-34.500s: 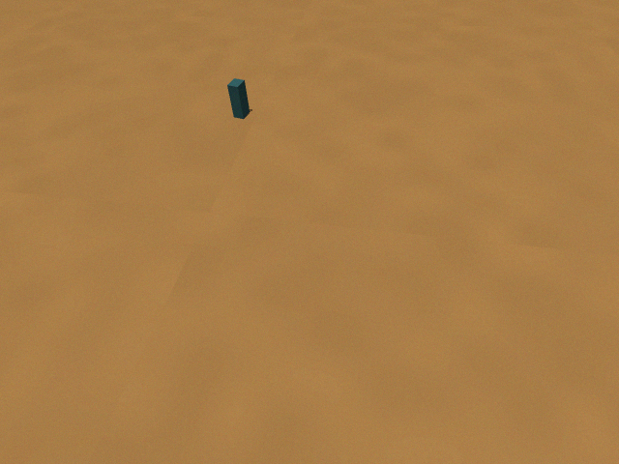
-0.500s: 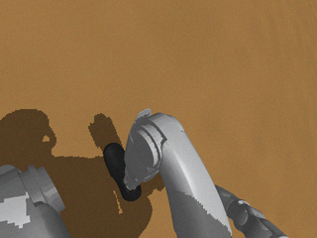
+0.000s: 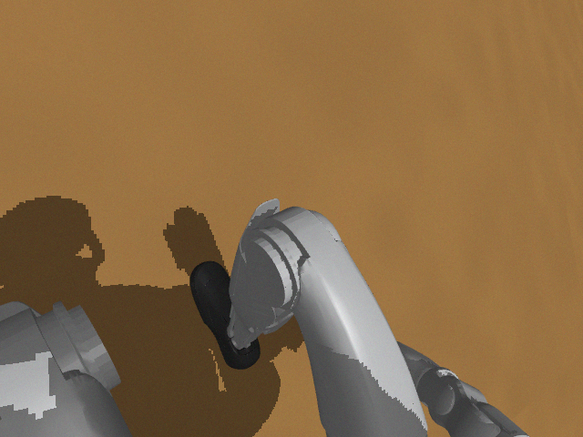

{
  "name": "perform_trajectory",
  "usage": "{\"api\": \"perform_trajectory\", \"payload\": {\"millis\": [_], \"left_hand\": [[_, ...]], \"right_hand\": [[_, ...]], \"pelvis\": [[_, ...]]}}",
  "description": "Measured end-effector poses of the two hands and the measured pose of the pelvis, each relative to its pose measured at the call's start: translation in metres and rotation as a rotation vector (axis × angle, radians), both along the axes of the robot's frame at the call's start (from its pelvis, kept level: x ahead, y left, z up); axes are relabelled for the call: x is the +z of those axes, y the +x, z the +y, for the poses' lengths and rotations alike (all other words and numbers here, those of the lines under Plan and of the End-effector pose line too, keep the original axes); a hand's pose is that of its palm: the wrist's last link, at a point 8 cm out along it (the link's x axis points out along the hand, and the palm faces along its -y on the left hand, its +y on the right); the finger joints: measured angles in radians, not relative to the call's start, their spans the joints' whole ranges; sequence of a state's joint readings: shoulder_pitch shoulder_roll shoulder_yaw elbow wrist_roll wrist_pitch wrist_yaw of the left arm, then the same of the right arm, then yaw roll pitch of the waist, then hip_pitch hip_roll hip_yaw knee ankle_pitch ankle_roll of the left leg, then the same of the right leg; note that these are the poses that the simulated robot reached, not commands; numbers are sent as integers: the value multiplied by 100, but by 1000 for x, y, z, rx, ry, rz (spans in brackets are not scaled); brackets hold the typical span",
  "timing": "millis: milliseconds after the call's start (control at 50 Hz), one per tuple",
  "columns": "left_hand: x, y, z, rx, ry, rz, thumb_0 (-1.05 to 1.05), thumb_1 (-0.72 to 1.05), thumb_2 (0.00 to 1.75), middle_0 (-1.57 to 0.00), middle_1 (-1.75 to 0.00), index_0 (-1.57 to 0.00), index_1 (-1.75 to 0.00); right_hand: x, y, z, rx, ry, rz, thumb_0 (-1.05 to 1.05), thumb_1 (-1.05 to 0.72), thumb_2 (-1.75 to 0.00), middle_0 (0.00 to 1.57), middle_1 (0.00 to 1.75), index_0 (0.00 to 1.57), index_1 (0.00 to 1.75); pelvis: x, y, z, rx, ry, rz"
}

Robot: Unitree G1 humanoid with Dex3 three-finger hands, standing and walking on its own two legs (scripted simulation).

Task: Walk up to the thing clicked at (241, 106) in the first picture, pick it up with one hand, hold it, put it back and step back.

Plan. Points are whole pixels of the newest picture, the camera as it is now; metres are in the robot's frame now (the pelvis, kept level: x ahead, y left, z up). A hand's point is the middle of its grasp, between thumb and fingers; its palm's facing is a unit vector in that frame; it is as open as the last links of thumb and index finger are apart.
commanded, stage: close in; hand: left
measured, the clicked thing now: out of the picture +0.55 +0.24 -0.21
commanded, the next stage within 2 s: none
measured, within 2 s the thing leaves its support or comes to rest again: neither
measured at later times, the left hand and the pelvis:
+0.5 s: hand out of the picture +0.53 +0.25 -0.18, palm faces +0.25 -0.97 -0.05, open 13.6 cm; pelvis +0.00 +0.00 +0.00, yaw +0 degrees
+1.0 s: hand out of the picture +0.53 +0.25 -0.18, palm faces +0.25 -0.97 -0.05, open 13.8 cm; pelvis +0.00 +0.00 +0.00, yaw +0 degrees
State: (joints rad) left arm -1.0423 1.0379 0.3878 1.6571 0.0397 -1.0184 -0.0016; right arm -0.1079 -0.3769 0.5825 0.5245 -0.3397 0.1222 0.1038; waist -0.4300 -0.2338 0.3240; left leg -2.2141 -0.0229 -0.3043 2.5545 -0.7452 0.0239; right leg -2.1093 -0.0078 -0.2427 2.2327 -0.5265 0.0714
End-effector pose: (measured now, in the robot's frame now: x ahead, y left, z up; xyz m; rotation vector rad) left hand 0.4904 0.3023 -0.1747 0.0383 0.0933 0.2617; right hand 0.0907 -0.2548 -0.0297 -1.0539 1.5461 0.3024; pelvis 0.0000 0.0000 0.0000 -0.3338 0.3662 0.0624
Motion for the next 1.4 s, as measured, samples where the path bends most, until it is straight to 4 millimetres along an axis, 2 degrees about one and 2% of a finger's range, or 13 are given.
{"api": "perform_trajectory", "payload": {"millis": [360,720,1080,1400], "left_hand": [[3,3,-2,-5,-1,-5,0,-21,40,-35,-43,-36,-40],[2,-2,0,-4,-1,8,0,-21,39,-33,-42,-35,-39],[3,3,-3,-2,-4,4,0,-23,38,-32,-40,-34,-37],[6,7,-4,-10,3,2,0,-24,36,-30,-38,-31,-35]], "right_hand": [[1,-3,1,-10,2,1,-1,-89,-89,21,29,20,30],[0,-6,2,-6,2,-5,-1,-89,-89,21,29,20,30],[2,-1,0,-4,-5,-4,-1,-89,-89,21,29,20,30],[0,-8,-3,-24,-1,4,-1,-89,-89,21,29,20,30]], "pelvis": [[1,0,0,-1,0,0],[-1,-2,1,0,-1,-8],[1,0,1,1,-3,2],[1,-1,0,-1,3,6]]}}
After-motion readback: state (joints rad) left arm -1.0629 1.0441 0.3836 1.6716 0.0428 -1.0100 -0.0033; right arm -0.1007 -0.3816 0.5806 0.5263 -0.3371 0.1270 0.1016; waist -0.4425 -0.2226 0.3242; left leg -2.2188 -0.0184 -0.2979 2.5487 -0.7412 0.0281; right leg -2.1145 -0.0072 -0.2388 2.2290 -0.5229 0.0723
